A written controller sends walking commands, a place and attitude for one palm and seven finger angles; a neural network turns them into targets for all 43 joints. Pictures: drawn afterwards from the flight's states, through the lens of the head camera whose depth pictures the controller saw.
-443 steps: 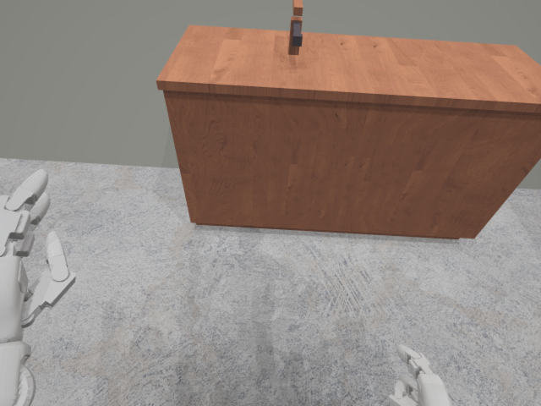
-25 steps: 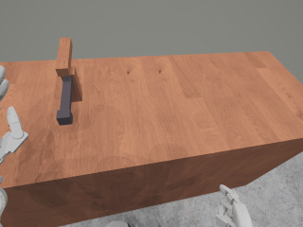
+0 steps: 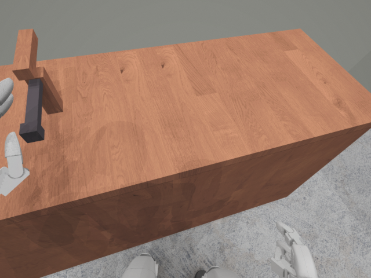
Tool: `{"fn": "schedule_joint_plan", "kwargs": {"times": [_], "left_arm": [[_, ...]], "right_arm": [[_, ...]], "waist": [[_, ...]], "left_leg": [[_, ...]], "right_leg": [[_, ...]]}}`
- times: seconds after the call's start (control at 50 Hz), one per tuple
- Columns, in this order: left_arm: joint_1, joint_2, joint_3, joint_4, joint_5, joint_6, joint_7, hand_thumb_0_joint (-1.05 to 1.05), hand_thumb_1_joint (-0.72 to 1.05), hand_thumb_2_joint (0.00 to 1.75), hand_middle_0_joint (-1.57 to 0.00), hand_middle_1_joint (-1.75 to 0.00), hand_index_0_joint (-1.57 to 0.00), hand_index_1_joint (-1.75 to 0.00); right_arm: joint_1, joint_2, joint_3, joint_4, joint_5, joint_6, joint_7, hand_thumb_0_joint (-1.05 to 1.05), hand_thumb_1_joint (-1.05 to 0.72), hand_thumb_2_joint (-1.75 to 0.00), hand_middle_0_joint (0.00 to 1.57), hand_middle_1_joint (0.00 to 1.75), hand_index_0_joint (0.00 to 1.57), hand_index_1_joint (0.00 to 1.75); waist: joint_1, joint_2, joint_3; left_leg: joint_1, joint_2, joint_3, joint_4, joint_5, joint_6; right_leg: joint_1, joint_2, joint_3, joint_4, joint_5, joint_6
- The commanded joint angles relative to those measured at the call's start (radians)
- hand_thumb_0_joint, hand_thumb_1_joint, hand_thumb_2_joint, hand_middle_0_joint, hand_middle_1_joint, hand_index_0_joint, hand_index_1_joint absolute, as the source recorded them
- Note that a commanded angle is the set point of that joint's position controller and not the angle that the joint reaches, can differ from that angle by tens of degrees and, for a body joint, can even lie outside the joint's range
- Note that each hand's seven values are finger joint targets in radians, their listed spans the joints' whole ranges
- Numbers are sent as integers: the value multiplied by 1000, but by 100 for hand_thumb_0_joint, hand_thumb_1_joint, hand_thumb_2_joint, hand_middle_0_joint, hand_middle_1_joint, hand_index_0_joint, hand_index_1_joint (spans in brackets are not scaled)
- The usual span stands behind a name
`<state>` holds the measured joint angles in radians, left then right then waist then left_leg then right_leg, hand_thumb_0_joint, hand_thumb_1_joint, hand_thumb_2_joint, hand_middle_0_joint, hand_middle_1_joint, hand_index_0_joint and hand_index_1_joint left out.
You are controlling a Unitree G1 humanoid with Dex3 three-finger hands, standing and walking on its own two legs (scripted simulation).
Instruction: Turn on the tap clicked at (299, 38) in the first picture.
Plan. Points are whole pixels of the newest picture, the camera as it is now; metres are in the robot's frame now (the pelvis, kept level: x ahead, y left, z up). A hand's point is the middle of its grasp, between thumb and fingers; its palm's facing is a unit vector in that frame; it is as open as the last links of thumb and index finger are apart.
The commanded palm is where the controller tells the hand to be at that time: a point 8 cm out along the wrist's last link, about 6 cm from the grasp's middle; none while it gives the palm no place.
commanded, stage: shuffle to correct the standing spot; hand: left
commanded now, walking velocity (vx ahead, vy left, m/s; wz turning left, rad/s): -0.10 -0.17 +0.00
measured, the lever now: (32, 132) +0.33 +0.32 +0.12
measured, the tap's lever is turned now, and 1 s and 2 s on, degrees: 0 0 0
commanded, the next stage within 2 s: come to a stop and stand still in 0.36 s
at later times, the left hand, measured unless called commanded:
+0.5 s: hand (60, 201) +0.18 +0.18 +0.19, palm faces +0.32 -0.81 -0.49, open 7.4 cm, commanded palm +0.13 +0.23 +0.19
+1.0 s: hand (51, 241) +0.14 +0.17 +0.19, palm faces +0.35 -0.80 -0.49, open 7.4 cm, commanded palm +0.07 +0.22 +0.19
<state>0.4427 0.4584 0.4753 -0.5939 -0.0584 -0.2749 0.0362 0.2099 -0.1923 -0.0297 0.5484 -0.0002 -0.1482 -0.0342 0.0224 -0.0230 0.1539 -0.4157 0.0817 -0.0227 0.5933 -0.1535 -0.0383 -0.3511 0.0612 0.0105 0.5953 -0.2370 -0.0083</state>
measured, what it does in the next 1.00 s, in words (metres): walks backwards: left foot, then right foot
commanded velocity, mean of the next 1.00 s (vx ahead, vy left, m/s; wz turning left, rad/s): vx -0.01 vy -0.04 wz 0.00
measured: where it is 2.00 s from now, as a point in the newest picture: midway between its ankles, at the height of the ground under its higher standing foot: outside the picture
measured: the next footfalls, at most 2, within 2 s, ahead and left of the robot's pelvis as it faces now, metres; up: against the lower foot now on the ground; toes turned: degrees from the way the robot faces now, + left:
left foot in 0.20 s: +0.06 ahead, +0.11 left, +0.00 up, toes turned +2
right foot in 0.48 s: +0.00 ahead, -0.17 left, +0.00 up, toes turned -3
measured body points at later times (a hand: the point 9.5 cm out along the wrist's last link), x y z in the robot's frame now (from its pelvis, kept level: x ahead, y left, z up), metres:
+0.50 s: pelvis -0.04 -0.05 +0.00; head +0.01 -0.04 +0.44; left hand +0.16 +0.22 +0.22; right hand +0.14 -0.26 -0.08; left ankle +0.02 +0.10 -0.72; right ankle -0.01 -0.19 -0.73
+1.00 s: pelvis -0.08 -0.06 -0.01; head -0.05 -0.06 +0.44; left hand +0.12 +0.22 +0.22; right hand +0.07 -0.30 -0.10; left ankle -0.08 +0.04 -0.69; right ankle -0.04 -0.16 -0.72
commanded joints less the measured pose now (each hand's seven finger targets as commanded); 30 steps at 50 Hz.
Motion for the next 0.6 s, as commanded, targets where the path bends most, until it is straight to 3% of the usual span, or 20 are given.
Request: {"fn": "schedule_joint_plan", "kwargs": {"times": [0.0,0.04,0.06,0.1,0.14,0.16,0.18,0.2,0.22,0.24,0.28,0.32,0.38,0.42,0.46,0.48,0.5,0.52,0.54,0.58], "left_arm": [[-11,135,110,-171,-10,-45,19,0,90,90,-20,-30,-20,-30],[-33,117,60,-183,-20,-26,32,0,90,90,-20,-30,-20,-30],[-38,138,71,-217,-24,-16,42,0,90,90,-20,-30,-20,-30],[-33,132,58,-247,-18,2,58,0,90,90,-20,-30,-20,-30],[-1,124,61,-210,-21,8,72,0,90,90,-20,-30,-20,-30],[1,137,80,-223,-21,-4,74,0,90,90,-20,-30,-20,-30],[-2,121,72,-221,-18,-17,73,0,90,90,-20,-30,-20,-30],[-38,133,75,-228,4,-32,69,0,90,90,-20,-30,-20,-30],[-8,115,76,-157,12,-33,72,0,90,90,-20,-30,-20,-30],[-27,117,80,-167,4,-24,53,0,90,90,-20,-30,-20,-30],[-86,117,81,-228,9,-14,46,0,90,90,-20,-30,-20,-30],[-61,82,50,-267,14,-6,46,0,90,90,-20,-30,-20,-30],[-42,82,38,-254,10,10,43,0,90,90,-20,-30,-20,-30],[-39,116,61,-236,21,24,46,0,90,90,-20,-30,-20,-30],[-61,154,90,-185,18,28,48,0,90,90,-20,-30,-20,-30],[-60,178,110,-145,13,31,61,0,90,90,-20,-30,-20,-30],[-75,144,95,-137,-10,39,71,0,90,90,-20,-30,-20,-30],[-67,137,77,-149,-9,52,80,0,90,90,-20,-30,-20,-30],[-26,123,73,-130,-3,56,90,0,90,90,-20,-30,-20,-30],[31,123,82,-114,0,56,103,0,90,90,-20,-30,-20,-30]], "right_arm": [[-35,-125,-51,-167,11,-59,3,0,-90,-90,20,30,20,30],[-16,-122,-41,-149,12,-67,0,0,-90,-90,20,30,20,30],[-23,-119,-49,-145,16,-78,-5,0,-90,-90,20,30,20,30],[-32,-110,-33,-128,1,-74,-2,0,-90,-90,20,30,20,30],[-29,-95,-11,-105,-3,-74,-9,0,-90,-90,20,30,20,30],[-25,-111,-20,-117,-3,-83,-18,0,-90,-90,20,30,20,30],[-23,-133,-27,-117,-8,-86,-23,0,-90,-90,20,30,20,30],[-13,-111,-38,-110,-24,-84,-20,0,-90,-90,20,30,20,30],[-23,-94,-35,-96,-22,-77,-16,0,-90,-90,20,30,20,30],[-4,-114,-42,-88,-43,-71,-7,0,-90,-90,20,30,20,30],[-26,-134,-60,-99,-45,-52,10,0,-90,-90,20,30,20,30],[-40,-128,-60,-125,-19,-48,33,0,-90,-90,20,30,20,30],[-23,-140,-59,-158,3,-39,53,0,-90,-90,20,30,20,30],[-21,-139,-51,-168,12,-29,54,0,-90,-90,20,30,20,30],[-16,-123,-50,-157,21,-22,51,0,-90,-90,20,30,20,30],[-19,-101,-40,-148,24,-20,44,0,-90,-90,20,30,20,30],[-27,-99,-46,-143,43,-32,32,0,-90,-90,20,30,20,30],[-32,-131,-58,-141,51,-28,30,0,-90,-90,20,30,20,30],[-49,-116,-44,-126,45,-16,26,0,-90,-90,20,30,20,30],[-82,-83,-15,-103,29,4,16,0,-90,-90,20,30,20,30]], "waist": [[12,58,-224],[4,-117,-229],[7,-140,-233],[-4,-115,-225],[-22,-25,-218],[-17,70,-195],[-17,218,-183],[-15,244,-186],[-8,150,-186],[-21,205,-237],[-12,232,-216],[11,266,-242],[-10,289,-241],[-16,225,-226],[-23,14,-216],[-27,-165,-213],[-12,-273,-234],[-13,-261,-219],[-27,-194,-186],[-42,-81,-177]], "left_leg": [[-67,62,-13,-44,-306,67],[86,-83,68,253,-290,17],[144,-95,55,385,-265,12],[147,-69,31,335,-267,20],[189,-57,53,-65,-198,32],[209,-10,3,-228,-144,48],[217,170,-232,-316,53,110],[268,314,-352,-269,364,181],[369,325,-302,-238,580,202],[302,325,-320,-241,481,187],[283,295,-211,-194,442,192],[296,230,-74,-149,380,149],[180,185,-81,-143,19,114],[98,138,-51,-55,-176,95],[22,31,22,187,-334,66],[-52,-62,88,393,-353,38],[-57,-92,35,530,-369,23],[-29,-73,-36,574,-334,26],[-33,-43,-58,576,-291,37],[29,-41,-41,447,-275,48]], "right_leg": [[166,-109,88,-145,-44,-37],[-66,-249,240,-327,-190,-135],[-149,-319,330,-379,-283,-184],[-131,-331,297,-347,-272,-207],[-51,-221,144,-202,-184,-121],[-54,-149,89,-76,-107,-66],[-95,-55,23,146,-58,-11],[-177,-38,21,327,-197,13],[-247,-20,39,429,-214,13],[-216,-43,81,500,-225,25],[-187,-67,80,460,-191,20],[-94,-73,7,257,-152,7],[95,-53,-63,-4,-98,-5],[197,-45,-101,-138,13,5],[207,-135,-26,-223,60,-36],[213,-252,95,-254,174,-97],[143,-377,274,-313,70,-179],[70,-403,355,-333,-62,-219],[15,-409,361,-298,-119,-242],[-45,-361,242,-231,-92,-209]]}}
